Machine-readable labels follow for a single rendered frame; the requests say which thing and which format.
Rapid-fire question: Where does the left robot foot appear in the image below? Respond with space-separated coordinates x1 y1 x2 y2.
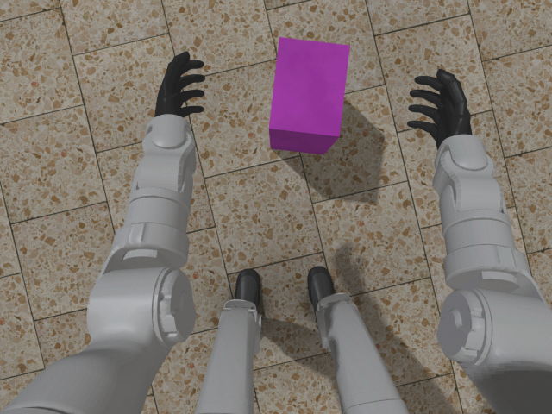
235 269 260 310

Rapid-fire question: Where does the left robot upper arm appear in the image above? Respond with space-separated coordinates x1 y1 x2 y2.
0 267 197 414

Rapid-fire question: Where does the carton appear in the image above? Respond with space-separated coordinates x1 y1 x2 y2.
269 37 350 154

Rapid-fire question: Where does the right robot upper arm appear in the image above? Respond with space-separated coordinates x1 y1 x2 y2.
436 286 552 414

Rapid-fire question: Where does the left robot hand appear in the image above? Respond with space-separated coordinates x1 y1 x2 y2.
155 51 205 118

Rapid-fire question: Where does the right robot forearm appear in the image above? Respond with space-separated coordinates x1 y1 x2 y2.
432 135 552 312

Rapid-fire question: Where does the robot right shin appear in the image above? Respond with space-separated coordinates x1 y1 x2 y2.
317 293 360 314

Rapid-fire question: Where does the right robot hand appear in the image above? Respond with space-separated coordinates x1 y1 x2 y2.
407 69 472 150

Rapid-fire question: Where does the left robot forearm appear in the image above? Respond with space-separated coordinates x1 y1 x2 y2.
87 114 197 335

